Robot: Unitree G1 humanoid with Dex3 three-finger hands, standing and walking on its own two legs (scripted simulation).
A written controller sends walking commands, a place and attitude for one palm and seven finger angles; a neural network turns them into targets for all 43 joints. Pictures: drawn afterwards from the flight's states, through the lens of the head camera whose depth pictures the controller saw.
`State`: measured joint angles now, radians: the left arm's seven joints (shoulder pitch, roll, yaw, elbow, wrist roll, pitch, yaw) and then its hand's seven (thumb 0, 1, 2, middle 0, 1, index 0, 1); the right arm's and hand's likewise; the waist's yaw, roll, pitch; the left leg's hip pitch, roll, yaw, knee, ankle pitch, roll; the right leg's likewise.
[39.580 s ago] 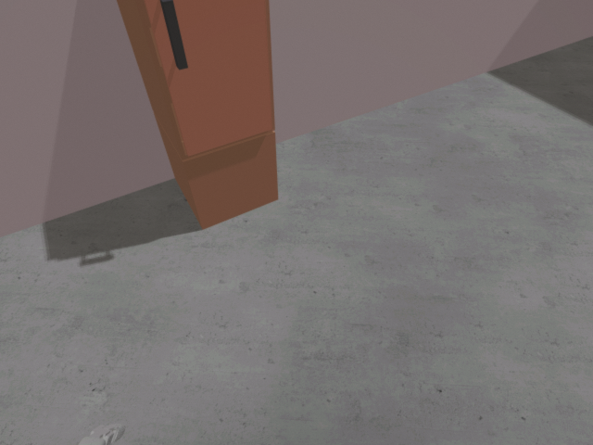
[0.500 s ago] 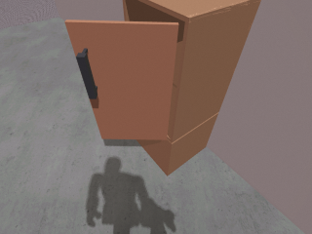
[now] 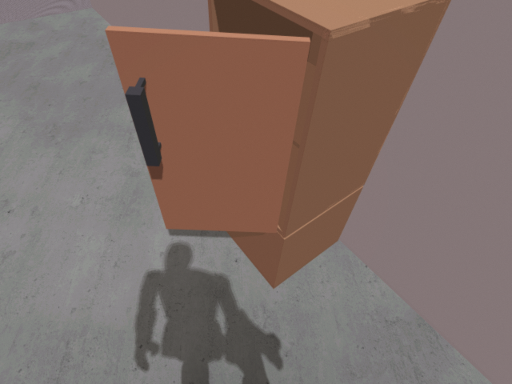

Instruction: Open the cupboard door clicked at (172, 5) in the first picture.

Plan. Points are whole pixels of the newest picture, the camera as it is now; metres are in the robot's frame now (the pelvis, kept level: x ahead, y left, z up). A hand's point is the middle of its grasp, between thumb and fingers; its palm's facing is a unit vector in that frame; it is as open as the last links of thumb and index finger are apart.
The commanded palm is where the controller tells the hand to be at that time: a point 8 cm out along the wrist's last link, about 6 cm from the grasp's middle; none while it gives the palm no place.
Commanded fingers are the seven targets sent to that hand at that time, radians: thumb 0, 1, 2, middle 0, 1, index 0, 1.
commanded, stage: look again from close up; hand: left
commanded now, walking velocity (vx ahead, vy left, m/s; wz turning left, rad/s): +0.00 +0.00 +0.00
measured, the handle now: (148, 123) +0.56 +0.26 +0.08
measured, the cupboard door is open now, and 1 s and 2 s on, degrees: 52 52 52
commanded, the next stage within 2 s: raise the hand with hooked fingers in 0.16 s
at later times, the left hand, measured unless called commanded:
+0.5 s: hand (138, 301) +0.22 +0.19 +0.02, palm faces +0.21 -0.97 -0.09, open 7.8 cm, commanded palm +0.13 +0.25 -0.04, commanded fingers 0.00 0.60 0.77 -0.22 -0.50 -0.22 -0.50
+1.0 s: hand (122, 318) +0.21 +0.21 +0.00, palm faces -0.03 -1.00 -0.04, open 10.5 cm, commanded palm +0.16 +0.28 +0.01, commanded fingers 0.00 0.01 0.52 -0.26 -0.87 -0.26 -0.87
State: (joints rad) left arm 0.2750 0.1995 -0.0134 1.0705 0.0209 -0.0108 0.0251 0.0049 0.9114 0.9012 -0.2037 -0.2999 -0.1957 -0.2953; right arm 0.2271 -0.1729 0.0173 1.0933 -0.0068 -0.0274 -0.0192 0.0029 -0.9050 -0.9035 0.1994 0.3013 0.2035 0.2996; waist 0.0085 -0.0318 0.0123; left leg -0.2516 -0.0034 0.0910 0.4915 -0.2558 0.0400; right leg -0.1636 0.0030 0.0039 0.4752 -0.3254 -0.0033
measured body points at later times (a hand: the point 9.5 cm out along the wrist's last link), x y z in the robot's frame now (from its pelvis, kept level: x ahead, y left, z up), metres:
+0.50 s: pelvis +0.00 -0.01 -0.02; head +0.00 -0.03 +0.43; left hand +0.21 +0.24 +0.03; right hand +0.15 -0.25 -0.12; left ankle +0.00 +0.09 -0.74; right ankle -0.01 -0.10 -0.74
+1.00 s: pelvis -0.03 -0.03 -0.06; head +0.02 -0.03 +0.39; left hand +0.20 +0.27 +0.00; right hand +0.15 -0.25 -0.14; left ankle +0.00 +0.09 -0.74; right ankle -0.02 -0.10 -0.74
